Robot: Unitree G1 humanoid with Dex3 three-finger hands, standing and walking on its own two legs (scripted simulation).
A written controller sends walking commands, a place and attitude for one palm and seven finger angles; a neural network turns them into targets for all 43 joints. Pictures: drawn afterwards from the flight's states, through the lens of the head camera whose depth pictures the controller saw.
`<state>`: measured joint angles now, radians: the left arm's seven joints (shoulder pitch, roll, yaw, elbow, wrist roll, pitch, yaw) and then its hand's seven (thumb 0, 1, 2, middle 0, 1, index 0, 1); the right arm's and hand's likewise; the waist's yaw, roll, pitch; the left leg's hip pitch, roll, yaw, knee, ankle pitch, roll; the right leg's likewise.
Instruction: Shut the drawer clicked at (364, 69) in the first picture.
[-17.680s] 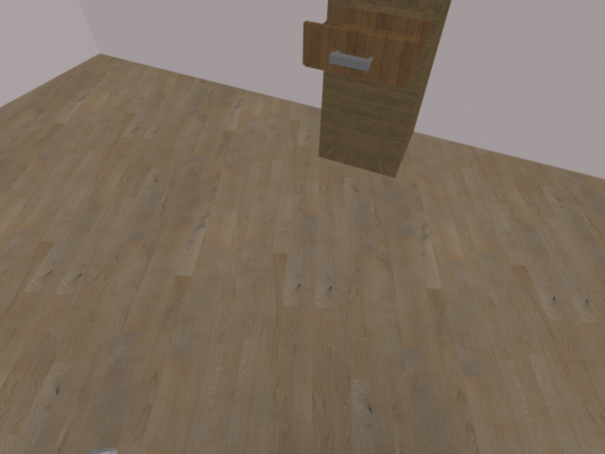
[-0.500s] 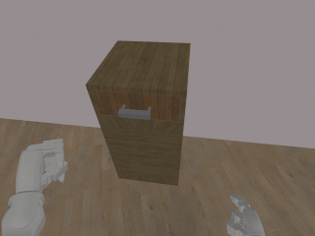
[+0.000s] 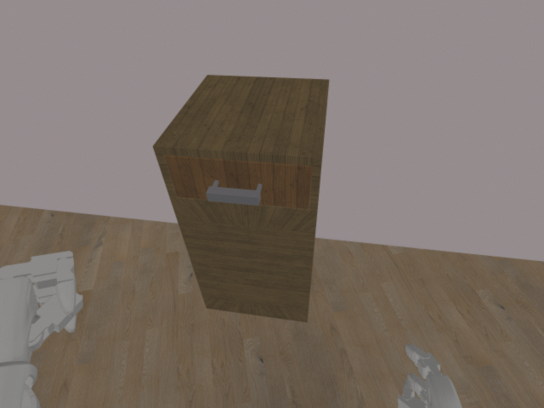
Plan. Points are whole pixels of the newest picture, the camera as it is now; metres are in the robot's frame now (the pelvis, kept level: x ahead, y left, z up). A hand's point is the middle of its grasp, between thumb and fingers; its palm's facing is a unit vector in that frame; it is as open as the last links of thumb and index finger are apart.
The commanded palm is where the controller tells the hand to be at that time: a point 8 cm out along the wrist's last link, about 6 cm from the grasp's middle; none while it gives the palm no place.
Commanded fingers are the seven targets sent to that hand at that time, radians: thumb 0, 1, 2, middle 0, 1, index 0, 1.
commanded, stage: step back with the hand held close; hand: left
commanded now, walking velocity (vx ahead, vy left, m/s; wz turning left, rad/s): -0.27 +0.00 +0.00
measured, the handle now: (235, 190) +0.63 +0.18 -0.07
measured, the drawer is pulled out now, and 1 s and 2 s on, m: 0.00 0.00 0.00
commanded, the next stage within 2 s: stop stepping back and stand still in 1.46 s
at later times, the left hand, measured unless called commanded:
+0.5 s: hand (44, 322) +0.15 +0.27 +0.16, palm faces +0.35 -0.79 -0.50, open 3.2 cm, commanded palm +0.09 +0.30 +0.17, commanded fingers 0.00 0.90 0.90 -1.40 -1.60 -1.40 -1.60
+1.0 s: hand (20, 371) +0.10 +0.26 +0.16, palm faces +0.36 -0.78 -0.51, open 3.2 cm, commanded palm +0.03 +0.30 +0.17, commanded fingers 0.00 0.90 0.90 -1.40 -1.60 -1.40 -1.60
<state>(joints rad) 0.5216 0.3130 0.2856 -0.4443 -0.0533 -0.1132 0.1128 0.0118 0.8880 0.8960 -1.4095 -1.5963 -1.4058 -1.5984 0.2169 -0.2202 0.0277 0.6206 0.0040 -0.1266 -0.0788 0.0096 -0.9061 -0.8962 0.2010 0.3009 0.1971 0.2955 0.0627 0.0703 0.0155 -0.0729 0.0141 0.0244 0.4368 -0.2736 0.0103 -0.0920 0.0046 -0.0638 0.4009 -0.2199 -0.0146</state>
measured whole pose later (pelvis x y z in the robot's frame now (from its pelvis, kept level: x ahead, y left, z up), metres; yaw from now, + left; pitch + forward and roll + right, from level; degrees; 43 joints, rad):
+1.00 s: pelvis -0.09 +0.02 -0.02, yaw +1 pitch +1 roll -1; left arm 0.62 0.40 0.42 -0.61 -0.01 -0.28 0.13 0.01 0.89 0.90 -1.41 -1.60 -1.41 -1.60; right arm 0.17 -0.21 -0.02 0.57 0.00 -0.07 -0.07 0.01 -0.90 -0.90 0.20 0.30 0.20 0.30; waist 0.00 -0.01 0.06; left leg -0.44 -0.01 0.01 0.60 -0.19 0.04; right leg -0.40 0.03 0.03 0.57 -0.20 0.01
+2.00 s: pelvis -0.23 +0.05 -0.02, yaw -3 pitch -1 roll -1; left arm 0.68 0.45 0.42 -0.73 -0.06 -0.21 0.12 0.01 0.89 0.90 -1.41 -1.60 -1.41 -1.60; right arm 0.22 -0.15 0.01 0.60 -0.02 -0.10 -0.04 0.01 -0.91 -0.90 0.20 0.30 0.20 0.30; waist -0.03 -0.06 0.00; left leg -0.60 -0.04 0.03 0.81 -0.27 -0.03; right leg -0.22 0.06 -0.04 0.58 -0.36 -0.09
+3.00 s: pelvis -0.24 +0.07 +0.00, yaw +0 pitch -1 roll -1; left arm 0.32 0.20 0.02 1.08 0.01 0.03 0.02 0.01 0.90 0.90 -0.76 -0.96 -0.76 -0.92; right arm 0.28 -0.15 0.00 1.06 -0.02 0.03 -0.02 0.00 -0.91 -0.90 0.20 0.30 0.20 0.29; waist 0.01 0.00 0.08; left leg -0.26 0.00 -0.01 0.46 -0.18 0.01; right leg -0.17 0.01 -0.08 0.43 -0.25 -0.03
